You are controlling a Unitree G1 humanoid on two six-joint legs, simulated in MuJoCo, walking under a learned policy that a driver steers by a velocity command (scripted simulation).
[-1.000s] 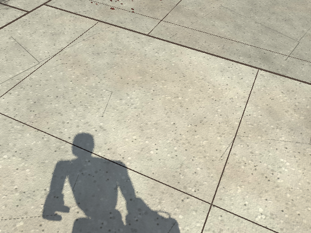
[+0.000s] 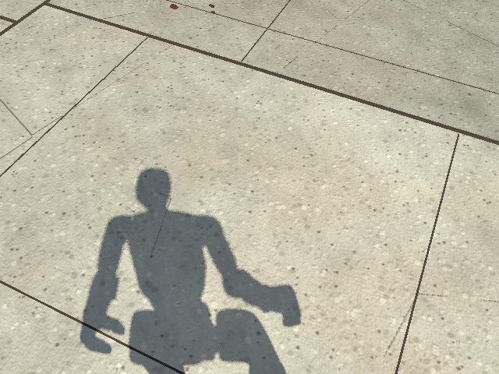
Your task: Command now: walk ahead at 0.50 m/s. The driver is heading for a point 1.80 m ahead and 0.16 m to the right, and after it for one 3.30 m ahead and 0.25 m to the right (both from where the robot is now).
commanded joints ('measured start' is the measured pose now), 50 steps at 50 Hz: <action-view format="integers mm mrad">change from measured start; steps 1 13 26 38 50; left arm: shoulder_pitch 65 -312 -60 114 35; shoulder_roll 54 43 74 136 130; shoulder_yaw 18 6 25 37 25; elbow -40 -163 -82 22 -20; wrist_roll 8 6 33 8 -27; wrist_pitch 14 -7 -21 -8 -36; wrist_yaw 8 -26 -29 5 -4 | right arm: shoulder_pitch -10 164 68 -246 93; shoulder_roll -109 -180 -122 -58 -160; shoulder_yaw -25 -40 -24 -2 -39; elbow -41 76 32 -58 25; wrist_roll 1 23 21 19 14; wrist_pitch -29 4 -3 2 -4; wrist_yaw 0 -34 -36 -14 -9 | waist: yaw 32 -74 5 83 -90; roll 107 87 -62 -20 173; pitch -62 34 -84 27 -207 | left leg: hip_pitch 92 275 -315 -354 494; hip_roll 265 284 197 149 386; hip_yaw -271 -140 -138 -68 -562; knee -280 -258 722 170 -131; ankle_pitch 88 117 -136 243 -174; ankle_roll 178 129 -31 -74 192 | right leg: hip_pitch -105 -182 340 409 -295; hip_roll -78 -20 -157 -127 21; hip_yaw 30 -14 241 26 55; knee -45 -606 -976 -1038 156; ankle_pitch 81 399 213 351 -135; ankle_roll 19 32 -176 -158 -16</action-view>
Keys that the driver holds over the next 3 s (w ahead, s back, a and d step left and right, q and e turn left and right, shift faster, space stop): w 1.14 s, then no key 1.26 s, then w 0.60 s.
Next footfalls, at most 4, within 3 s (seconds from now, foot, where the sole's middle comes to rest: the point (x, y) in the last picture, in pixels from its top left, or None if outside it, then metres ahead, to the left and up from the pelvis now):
0.38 right None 0.39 -0.16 -0.78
0.92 left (227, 293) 0.69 0.07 -0.78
1.40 right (297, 221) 0.95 -0.14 -0.78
1.68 left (220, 241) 0.87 0.10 -0.78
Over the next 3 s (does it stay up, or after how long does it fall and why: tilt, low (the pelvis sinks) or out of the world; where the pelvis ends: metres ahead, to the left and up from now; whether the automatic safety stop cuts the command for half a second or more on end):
stays up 1.05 -0.04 0.00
